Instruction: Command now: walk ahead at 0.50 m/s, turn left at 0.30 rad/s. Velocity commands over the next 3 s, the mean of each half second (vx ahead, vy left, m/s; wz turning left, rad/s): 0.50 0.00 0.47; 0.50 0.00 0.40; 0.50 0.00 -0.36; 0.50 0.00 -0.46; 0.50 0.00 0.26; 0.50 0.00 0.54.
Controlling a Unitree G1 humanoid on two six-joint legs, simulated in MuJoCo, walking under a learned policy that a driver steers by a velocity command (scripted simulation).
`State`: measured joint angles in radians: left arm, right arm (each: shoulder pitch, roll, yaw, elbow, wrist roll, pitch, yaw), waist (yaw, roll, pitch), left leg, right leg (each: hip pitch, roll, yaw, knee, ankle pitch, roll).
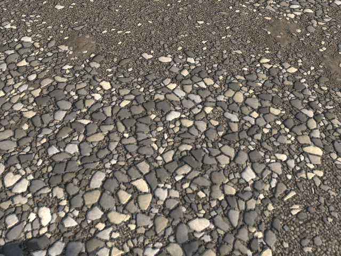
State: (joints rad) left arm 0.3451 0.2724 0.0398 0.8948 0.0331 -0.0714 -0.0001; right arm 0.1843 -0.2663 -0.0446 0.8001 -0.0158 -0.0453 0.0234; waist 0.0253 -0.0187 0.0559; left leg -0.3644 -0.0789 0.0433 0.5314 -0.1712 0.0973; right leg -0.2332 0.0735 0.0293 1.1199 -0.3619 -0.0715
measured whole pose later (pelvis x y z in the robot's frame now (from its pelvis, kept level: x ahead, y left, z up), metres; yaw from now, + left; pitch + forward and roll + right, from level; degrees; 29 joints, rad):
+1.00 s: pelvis +0.50 +0.11 +0.00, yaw +29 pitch +2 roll -1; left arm 0.45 0.22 0.02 0.93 0.00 -0.05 0.00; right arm 0.04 -0.23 -0.02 0.72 -0.06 -0.05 0.03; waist 0.07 0.01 0.05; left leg -0.43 -0.02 0.08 0.58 -0.17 0.10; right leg -0.12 -0.05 -0.10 0.86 -0.49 -0.03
